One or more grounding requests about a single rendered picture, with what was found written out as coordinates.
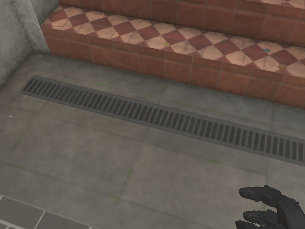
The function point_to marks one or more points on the robot right hand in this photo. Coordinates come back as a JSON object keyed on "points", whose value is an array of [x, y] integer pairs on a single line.
{"points": [[288, 213]]}

